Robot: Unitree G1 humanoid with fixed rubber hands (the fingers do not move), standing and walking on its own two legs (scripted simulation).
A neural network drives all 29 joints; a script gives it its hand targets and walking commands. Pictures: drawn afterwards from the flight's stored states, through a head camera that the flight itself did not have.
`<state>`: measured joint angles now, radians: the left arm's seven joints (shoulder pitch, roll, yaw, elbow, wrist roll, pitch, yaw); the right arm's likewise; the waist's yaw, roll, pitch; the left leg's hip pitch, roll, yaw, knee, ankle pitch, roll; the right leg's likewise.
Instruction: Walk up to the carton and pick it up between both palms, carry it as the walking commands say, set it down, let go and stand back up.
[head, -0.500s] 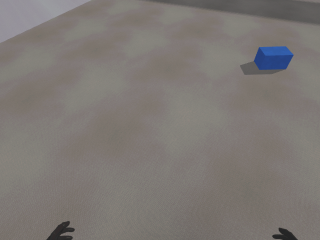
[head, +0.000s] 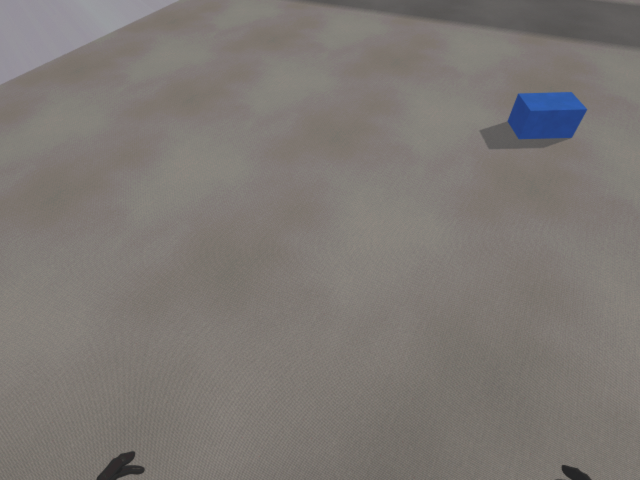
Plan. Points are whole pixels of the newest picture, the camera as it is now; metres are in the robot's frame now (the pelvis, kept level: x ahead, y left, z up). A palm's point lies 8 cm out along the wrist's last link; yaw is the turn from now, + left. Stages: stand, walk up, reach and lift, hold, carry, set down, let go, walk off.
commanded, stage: walk up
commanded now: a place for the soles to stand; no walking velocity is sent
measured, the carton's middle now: (545, 115) +2.02 -1.15 -0.70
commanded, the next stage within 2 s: none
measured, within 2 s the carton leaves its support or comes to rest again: neither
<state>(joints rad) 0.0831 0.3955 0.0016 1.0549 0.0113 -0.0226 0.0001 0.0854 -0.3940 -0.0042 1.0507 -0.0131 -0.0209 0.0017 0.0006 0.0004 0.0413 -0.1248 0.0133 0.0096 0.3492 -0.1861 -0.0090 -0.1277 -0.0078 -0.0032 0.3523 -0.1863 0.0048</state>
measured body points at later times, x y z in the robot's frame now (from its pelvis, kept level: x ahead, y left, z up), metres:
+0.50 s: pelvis +0.12 -0.12 -0.02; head +0.12 -0.14 +0.43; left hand +0.29 +0.20 -0.09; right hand +0.19 -0.49 -0.10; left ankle +0.16 +0.01 -0.70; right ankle +0.13 -0.24 -0.75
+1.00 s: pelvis +0.37 -0.19 +0.00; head +0.38 -0.18 +0.45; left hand +0.69 +0.00 -0.08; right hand +0.22 -0.53 -0.06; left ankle +0.38 -0.07 -0.75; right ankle +0.43 -0.40 -0.71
